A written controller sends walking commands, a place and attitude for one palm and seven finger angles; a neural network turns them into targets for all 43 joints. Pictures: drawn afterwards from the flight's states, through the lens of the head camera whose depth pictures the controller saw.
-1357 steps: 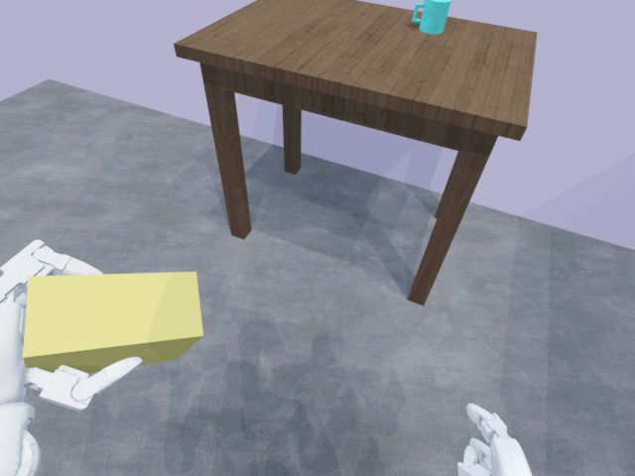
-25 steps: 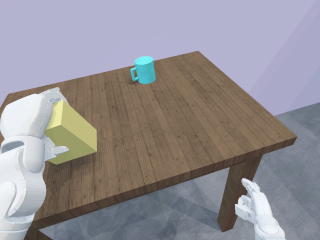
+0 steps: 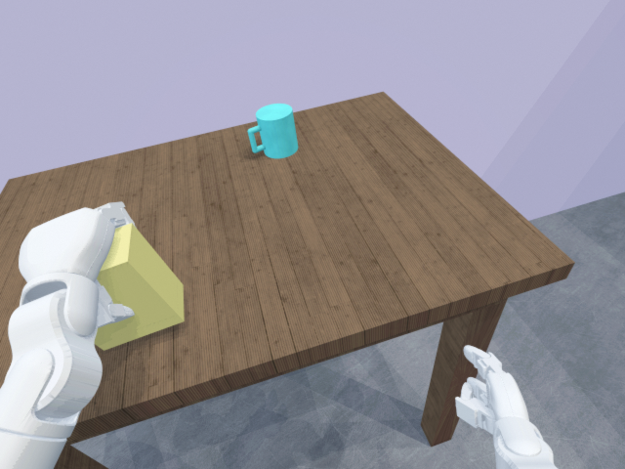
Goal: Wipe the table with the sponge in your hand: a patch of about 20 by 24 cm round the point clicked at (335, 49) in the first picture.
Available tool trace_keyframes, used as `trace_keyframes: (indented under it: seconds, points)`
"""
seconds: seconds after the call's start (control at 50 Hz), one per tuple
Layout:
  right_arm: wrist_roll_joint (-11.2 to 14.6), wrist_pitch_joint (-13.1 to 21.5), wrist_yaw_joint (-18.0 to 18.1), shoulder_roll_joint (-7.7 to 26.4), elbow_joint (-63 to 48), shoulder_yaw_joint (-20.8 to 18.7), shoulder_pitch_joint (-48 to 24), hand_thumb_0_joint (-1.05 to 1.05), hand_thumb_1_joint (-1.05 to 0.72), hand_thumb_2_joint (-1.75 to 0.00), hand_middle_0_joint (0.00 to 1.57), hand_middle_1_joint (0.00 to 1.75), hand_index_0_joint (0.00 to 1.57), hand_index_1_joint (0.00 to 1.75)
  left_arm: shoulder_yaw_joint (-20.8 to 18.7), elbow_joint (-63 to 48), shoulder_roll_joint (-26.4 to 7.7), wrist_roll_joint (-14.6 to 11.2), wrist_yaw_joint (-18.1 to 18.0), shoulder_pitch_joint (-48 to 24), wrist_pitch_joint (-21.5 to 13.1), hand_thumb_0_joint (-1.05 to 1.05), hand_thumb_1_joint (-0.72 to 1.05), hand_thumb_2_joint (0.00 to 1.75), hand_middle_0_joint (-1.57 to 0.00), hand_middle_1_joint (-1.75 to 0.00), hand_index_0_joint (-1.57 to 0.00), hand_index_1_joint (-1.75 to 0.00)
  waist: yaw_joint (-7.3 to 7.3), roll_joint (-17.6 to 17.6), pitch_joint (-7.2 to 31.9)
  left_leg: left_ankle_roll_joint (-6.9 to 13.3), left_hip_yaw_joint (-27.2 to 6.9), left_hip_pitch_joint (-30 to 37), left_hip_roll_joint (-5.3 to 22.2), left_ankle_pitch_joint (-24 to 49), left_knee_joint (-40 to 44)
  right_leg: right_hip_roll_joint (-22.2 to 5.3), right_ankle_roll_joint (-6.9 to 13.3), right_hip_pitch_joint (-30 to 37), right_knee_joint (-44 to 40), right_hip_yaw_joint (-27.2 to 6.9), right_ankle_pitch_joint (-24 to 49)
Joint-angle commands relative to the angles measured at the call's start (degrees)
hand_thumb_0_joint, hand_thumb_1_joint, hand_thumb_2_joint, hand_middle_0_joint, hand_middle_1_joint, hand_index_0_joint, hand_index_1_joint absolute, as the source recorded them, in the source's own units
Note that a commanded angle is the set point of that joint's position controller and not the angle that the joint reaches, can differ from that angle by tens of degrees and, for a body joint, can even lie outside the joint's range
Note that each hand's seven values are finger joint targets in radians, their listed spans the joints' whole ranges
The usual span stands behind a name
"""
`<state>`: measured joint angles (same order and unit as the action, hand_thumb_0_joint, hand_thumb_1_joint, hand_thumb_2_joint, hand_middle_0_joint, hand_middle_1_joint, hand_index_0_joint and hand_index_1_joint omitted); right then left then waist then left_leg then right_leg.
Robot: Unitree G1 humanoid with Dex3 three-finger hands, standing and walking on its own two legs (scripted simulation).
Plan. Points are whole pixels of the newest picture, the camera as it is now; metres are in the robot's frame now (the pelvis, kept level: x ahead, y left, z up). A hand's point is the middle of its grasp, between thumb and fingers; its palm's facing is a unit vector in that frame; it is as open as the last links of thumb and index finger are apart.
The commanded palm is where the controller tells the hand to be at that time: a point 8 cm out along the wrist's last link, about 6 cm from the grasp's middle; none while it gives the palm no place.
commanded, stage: move the sponge above the wiping area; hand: left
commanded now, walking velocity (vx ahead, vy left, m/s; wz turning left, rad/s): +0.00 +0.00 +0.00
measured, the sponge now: (127, 299) +0.26 +0.29 +0.11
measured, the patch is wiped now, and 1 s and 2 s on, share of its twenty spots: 0.00 0.00 0.00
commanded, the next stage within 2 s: none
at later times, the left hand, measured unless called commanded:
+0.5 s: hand (114, 284) +0.26 +0.29 +0.14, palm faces +0.01 -0.05 -1.00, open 10.4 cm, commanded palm +0.23 +0.29 +0.23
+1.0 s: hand (110, 281) +0.26 +0.28 +0.16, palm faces +0.12 -0.06 -0.99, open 10.4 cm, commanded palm +0.22 +0.28 +0.24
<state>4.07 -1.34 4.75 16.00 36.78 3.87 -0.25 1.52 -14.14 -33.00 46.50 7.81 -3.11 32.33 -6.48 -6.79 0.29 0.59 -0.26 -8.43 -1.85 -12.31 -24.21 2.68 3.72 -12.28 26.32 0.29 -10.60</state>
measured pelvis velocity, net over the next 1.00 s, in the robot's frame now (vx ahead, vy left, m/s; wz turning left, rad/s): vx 0.01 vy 0.02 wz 0.00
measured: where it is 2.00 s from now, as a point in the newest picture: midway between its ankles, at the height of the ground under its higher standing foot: outside the picture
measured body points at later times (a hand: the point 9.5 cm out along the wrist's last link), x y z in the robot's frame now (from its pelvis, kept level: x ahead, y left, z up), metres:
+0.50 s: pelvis +0.00 +0.01 +0.00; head -0.01 -0.05 +0.45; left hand +0.26 +0.29 +0.20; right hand +0.26 -0.20 -0.07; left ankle +0.01 +0.12 -0.74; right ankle +0.04 -0.08 -0.74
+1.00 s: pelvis +0.01 +0.02 +0.00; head -0.01 -0.03 +0.45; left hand +0.25 +0.28 +0.21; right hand +0.26 -0.19 -0.07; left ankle +0.01 +0.12 -0.74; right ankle +0.04 -0.07 -0.74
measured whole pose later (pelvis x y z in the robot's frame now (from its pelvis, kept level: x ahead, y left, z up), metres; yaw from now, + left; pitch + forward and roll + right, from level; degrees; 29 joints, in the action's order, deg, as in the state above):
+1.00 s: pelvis +0.01 +0.02 +0.00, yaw +0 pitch -4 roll +1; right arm 2.9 -0.2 5.6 16.0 38.5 1.8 1.1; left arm 6.1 -16.9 -32.8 50.4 6.7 -0.4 27.2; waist -7.9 -5.6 -0.6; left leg 2.0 0.2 -6.5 -3.1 -12.3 -23.1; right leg 1.6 2.6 -10.5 25.6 -0.5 -10.8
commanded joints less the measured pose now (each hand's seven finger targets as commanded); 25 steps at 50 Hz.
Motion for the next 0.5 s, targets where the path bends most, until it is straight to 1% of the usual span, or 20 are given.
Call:
trace_keyframes:
  seconds: [0.0,0.02,0.04,0.06,0.08,0.12,0.14,0.16,0.22,0.24,0.26,0.32,0.34,0.36,0.38,0.4,0.42,0.44,0.46,0.48]
  points:
    - [-0.84,3.98,0.66,4.29,-10.83,-1.33,-14.64,0.00,-0.90,-0.90,0.20,0.30,0.20,0.30,-6.83,-11.47,-15.98,4.79,-2.05,-19.56,-3.48,0.00,0.10,1.30,-1.20,-1.60,-1.20,-1.60,-1.04,3.66,13.18,1.57,-3.39,-0.33,-0.44,4.85,2.41,-3.82,0.20,6.69,-5.65,-8.26,-3.53]
    - [-1.11,4.12,0.78,4.35,-10.56,-1.51,-14.45,0.00,-0.90,-0.90,0.20,0.30,0.20,0.30,-8.77,-12.23,-18.79,5.94,-2.44,-20.91,-4.21,0.00,0.10,1.30,-1.20,-1.60,-1.20,-1.60,-1.43,2.74,14.19,1.65,-3.58,0.22,-0.69,6.22,2.09,-3.83,0.48,7.32,-5.37,-9.06,-2.50]
    - [-1.10,4.80,0.86,4.08,-11.11,-1.18,-16.39,0.00,-0.90,-0.90,0.20,0.30,0.20,0.30,-10.81,-14.03,-21.58,6.91,-2.94,-22.60,-4.45,0.00,0.10,1.30,-1.20,-1.60,-1.20,-1.60,-2.19,0.54,15.41,1.58,-4.14,0.73,-0.78,6.27,1.78,-3.53,1.47,7.95,-5.36,-11.82,-3.47]
    - [-1.72,4.92,0.89,4.05,-10.21,-1.35,-14.56,0.00,-0.90,-0.90,0.20,0.30,0.20,0.30,-10.82,-12.34,-21.47,7.66,-3.53,-23.64,-5.05,0.00,0.10,1.30,-1.20,-1.60,-1.20,-1.60,-2.06,1.14,16.27,1.55,-3.79,0.32,-0.90,7.98,1.54,-3.99,1.29,9.11,-4.65,-10.12,-1.58]
    - [-1.72,4.94,0.73,3.77,-9.51,-1.34,-13.90,0.00,-0.90,-0.90,0.20,0.30,0.20,0.30,-10.94,-9.54,-21.09,7.87,-3.88,-22.43,-5.49,0.00,0.10,1.30,-1.20,-1.60,-1.20,-1.60,-2.03,2.09,14.47,1.33,-3.89,0.30,-0.86,8.52,1.86,-3.87,1.21,8.07,-5.19,-9.78,-1.26]
    - [-1.59,4.78,0.44,3.81,-8.90,-1.56,-13.41,0.00,-0.90,-0.90,0.20,0.30,0.20,0.30,-11.83,-7.98,-20.27,6.04,-4.37,-20.82,-6.52,0.00,0.10,1.30,-1.20,-1.60,-1.20,-1.60,-2.21,2.57,13.16,1.19,-3.97,0.15,-0.58,8.83,2.29,-3.92,1.13,8.39,-5.71,-9.64,0.61]
    - [-1.09,5.24,0.55,3.80,-9.06,-1.53,-15.31,0.00,-0.90,-0.90,0.20,0.30,0.20,0.30,-13.97,-7.21,-21.99,5.27,-4.66,-20.48,-6.29,0.00,0.10,1.30,-1.20,-1.60,-1.20,-1.60,-2.72,2.49,12.43,1.11,-4.37,0.31,-0.56,7.85,2.08,-3.43,1.80,7.68,-6.28,-12.02,-1.22]
    - [-1.23,5.08,0.48,3.62,-8.57,-1.45,-14.47,0.00,-0.90,-0.90,0.20,0.30,0.20,0.30,-10.73,-5.62,-17.73,4.27,-4.61,-21.37,-6.31,0.00,0.10,1.30,-1.20,-1.60,-1.20,-1.60,-1.84,2.70,11.50,1.08,-3.67,-0.39,-0.28,7.66,2.19,-4.05,1.05,7.32,-6.16,-9.46,-0.54]
    - [-0.82,4.40,0.01,4.45,-7.66,-1.89,-13.98,0.00,-0.90,-0.90,0.20,0.30,0.20,0.30,-10.36,-1.23,-16.59,2.75,-3.86,-17.57,-4.78,0.00,0.10,1.30,-1.20,-1.60,-1.20,-1.60,-1.92,2.78,9.74,0.65,-3.52,-1.72,-0.03,7.18,2.52,-4.32,0.58,6.92,-6.28,-8.83,0.87]
    - [-0.52,4.71,0.06,4.14,-8.83,-1.69,-16.18,0.00,-0.90,-0.90,0.20,0.30,0.20,0.30,-10.30,-1.77,-16.13,2.78,-3.27,-16.33,-3.83,0.00,0.10,1.30,-1.20,-1.60,-1.20,-1.60,-2.34,3.50,9.14,0.72,-3.51,-1.85,-0.04,6.49,2.32,-4.16,1.12,6.42,-6.52,-10.89,-0.56]
    - [-0.60,4.31,0.00,4.53,-8.64,-1.75,-14.63,0.00,-0.90,-0.90,0.20,0.30,0.20,0.30,-8.16,-1.18,-14.11,2.49,-2.44,-15.83,-3.57,0.00,0.10,1.30,-1.20,-1.60,-1.20,-1.60,-1.42,4.30,9.32,0.91,-3.06,-2.45,0.11,6.74,2.08,-4.59,0.37,6.65,-6.13,-8.67,0.41]
    - [-0.39,3.83,-0.08,4.66,-9.64,-1.81,-14.05,0.00,-0.90,-0.90,0.20,0.30,0.20,0.30,-6.16,-3.09,-13.12,2.76,-0.42,-14.36,-3.65,0.00,0.10,1.30,-1.20,-1.60,-1.20,-1.60,-0.91,5.32,10.14,1.32,-3.07,-2.08,0.07,6.18,2.27,-4.51,-0.37,6.57,-5.76,-7.25,0.82]
    - [0.12,4.30,0.10,4.11,-10.47,-1.34,-16.24,0.00,-0.90,-0.90,0.20,0.30,0.20,0.30,-6.22,-4.35,-13.77,3.24,0.02,-15.94,-3.72,0.00,0.10,1.30,-1.20,-1.60,-1.20,-1.60,-0.72,4.22,9.89,1.41,-3.40,-1.54,0.00,5.11,2.28,-3.98,0.32,5.35,-6.23,-9.12,-1.78]
    - [-0.41,4.30,0.28,4.56,-10.06,-1.60,-14.05,0.00,-0.90,-0.90,0.20,0.30,0.20,0.30,-5.04,-4.09,-12.94,3.68,0.33,-16.30,-4.29,0.00,0.10,1.30,-1.20,-1.60,-1.20,-1.60,-0.42,4.68,11.60,1.67,-2.97,-1.50,-0.04,5.48,1.94,-4.40,-0.17,6.27,-5.60,-7.13,-1.31]
    - [-0.50,4.32,0.26,4.54,-9.78,-1.64,-13.43,0.00,-0.90,-0.90,0.20,0.30,0.20,0.30,-5.83,-4.48,-14.69,4.80,0.35,-16.93,-5.01,0.00,0.10,1.30,-1.20,-1.60,-1.20,-1.60,-0.47,4.25,11.94,1.63,-3.51,-0.95,-0.08,5.89,2.45,-4.11,-0.06,6.12,-5.43,-6.94,-0.99]
    - [-0.73,4.23,0.29,4.54,-9.82,-1.59,-13.58,0.00,-0.90,-0.90,0.20,0.30,0.20,0.30,-4.75,-5.69,-14.33,5.73,0.52,-18.61,-5.81,0.00,0.10,1.30,-1.20,-1.60,-1.20,-1.60,-0.24,4.14,12.31,1.70,-3.66,-0.42,-0.19,6.18,2.67,-3.97,0.01,6.24,-5.38,-6.67,-0.49]
    - [-1.00,4.39,0.44,4.32,-10.09,-1.81,-13.15,0.00,-0.90,-0.90,0.20,0.30,0.20,0.30,-6.35,-7.87,-15.93,5.93,0.12,-19.04,-6.98,0.00,0.10,1.30,-1.20,-1.60,-1.20,-1.60,-0.81,3.58,13.38,1.86,-3.76,0.32,-0.24,6.84,2.43,-4.06,0.19,6.90,-5.19,-7.21,-0.05]
    - [-0.86,5.18,0.73,3.77,-10.84,-1.39,-15.15,0.00,-0.90,-0.90,0.20,0.30,0.20,0.30,-8.48,-10.15,-18.33,6.13,-0.52,-20.86,-7.98,0.00,0.10,1.30,-1.20,-1.60,-1.20,-1.60,-1.15,3.29,13.44,1.80,-4.51,1.13,-0.16,6.19,2.25,-3.50,1.04,6.44,-5.67,-9.68,-2.00]
    - [-1.54,5.51,0.90,3.71,-10.09,-1.51,-13.15,0.00,-0.90,-0.90,0.20,0.30,0.20,0.30,-9.00,-10.57,-18.51,6.43,-1.57,-22.46,-9.49,0.00,0.10,1.30,-1.20,-1.60,-1.20,-1.60,-1.19,2.84,15.19,1.87,-4.13,1.38,-0.24,7.37,2.15,-3.93,0.87,7.74,-5.13,-7.99,-0.82]
    - [-1.69,5.77,0.84,3.46,-9.82,-1.71,-12.45,0.00,-0.90,-0.90,0.20,0.30,0.20,0.30,-10.50,-10.85,-19.23,6.38,-2.65,-20.75,-10.73,0.00,0.10,1.30,-1.20,-1.60,-1.20,-1.60,-1.69,1.83,14.86,1.65,-4.48,2.02,-0.31,8.60,2.64,-3.63,1.02,7.82,-5.21,-7.71,0.15]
